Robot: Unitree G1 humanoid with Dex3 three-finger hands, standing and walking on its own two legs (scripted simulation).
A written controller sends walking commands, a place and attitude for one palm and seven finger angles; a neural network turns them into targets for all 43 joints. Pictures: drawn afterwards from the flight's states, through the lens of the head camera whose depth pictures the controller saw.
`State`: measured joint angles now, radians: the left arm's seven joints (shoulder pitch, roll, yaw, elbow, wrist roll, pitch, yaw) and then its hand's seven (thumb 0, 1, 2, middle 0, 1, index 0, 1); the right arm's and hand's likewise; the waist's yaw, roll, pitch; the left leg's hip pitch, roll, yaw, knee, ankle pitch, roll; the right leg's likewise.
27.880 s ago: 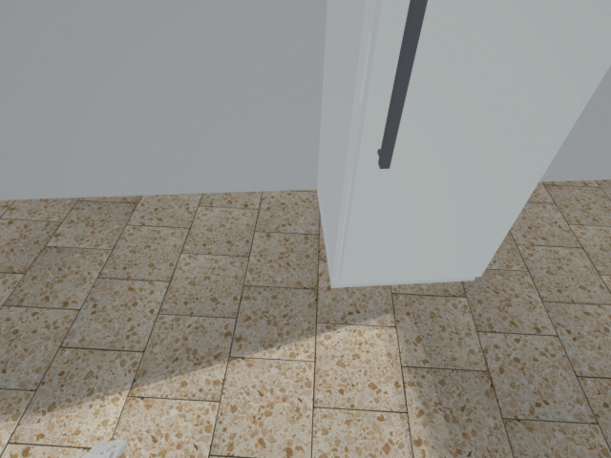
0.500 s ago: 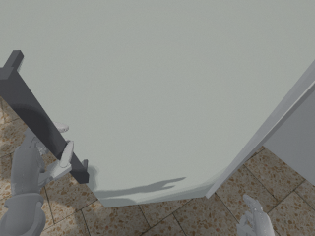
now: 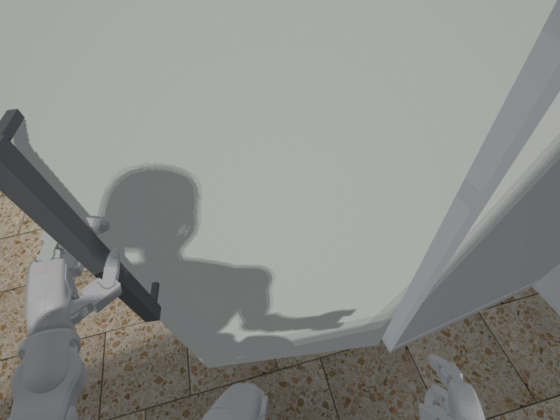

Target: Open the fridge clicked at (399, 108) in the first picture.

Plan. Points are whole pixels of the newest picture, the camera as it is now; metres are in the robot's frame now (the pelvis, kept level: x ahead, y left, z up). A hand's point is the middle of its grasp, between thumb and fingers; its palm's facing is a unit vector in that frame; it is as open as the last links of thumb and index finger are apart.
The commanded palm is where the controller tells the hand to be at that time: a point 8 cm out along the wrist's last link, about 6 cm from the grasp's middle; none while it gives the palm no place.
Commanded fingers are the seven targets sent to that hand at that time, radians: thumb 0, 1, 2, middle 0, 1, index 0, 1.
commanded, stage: stop walking and hold the door back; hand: left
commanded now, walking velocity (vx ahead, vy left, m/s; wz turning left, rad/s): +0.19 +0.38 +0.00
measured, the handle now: (102, 244) +0.30 +0.26 +0.11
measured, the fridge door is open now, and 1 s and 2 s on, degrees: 75 70 67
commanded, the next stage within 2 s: loosen the grip on the handle in 1.02 s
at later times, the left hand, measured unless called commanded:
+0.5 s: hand (107, 267) +0.27 +0.23 +0.11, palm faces +0.33 -0.92 -0.20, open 6.0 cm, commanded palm +0.25 +0.29 +0.10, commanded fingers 0.00 0.90 0.90 -0.45 -1.40 -0.45 -1.40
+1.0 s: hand (114, 241) +0.30 +0.24 +0.12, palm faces +0.39 -0.89 -0.23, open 5.9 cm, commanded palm +0.26 +0.29 +0.10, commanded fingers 0.00 0.90 0.90 -0.45 -1.40 -0.45 -1.40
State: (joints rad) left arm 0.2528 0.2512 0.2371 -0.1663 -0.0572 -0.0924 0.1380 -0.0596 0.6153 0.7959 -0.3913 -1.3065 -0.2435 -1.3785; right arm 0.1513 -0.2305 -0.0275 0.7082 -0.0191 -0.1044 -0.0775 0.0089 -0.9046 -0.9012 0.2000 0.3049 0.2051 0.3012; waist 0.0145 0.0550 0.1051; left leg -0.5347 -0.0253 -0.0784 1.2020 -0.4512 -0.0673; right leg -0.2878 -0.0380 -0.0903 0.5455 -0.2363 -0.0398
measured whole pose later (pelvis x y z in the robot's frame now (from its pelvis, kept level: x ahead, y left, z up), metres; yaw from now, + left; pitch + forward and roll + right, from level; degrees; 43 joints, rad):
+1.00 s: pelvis -0.12 -0.04 +0.00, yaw +4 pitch -2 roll +0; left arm -0.75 0.47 0.35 1.01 -0.01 -0.16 0.04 -0.01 0.63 0.79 -0.40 -1.37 -0.41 -1.40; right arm 0.21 -0.33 -0.02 0.78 0.05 -0.05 -0.10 0.01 -0.91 -0.90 0.20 0.30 0.20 0.30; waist -0.07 0.03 0.15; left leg -0.45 0.04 0.02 1.02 -0.45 -0.02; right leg -0.27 -0.07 -0.07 0.54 -0.23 0.02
